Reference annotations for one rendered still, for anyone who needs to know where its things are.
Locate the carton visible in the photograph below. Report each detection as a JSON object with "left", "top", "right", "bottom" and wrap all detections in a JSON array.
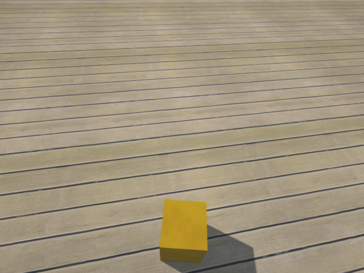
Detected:
[{"left": 159, "top": 199, "right": 208, "bottom": 263}]

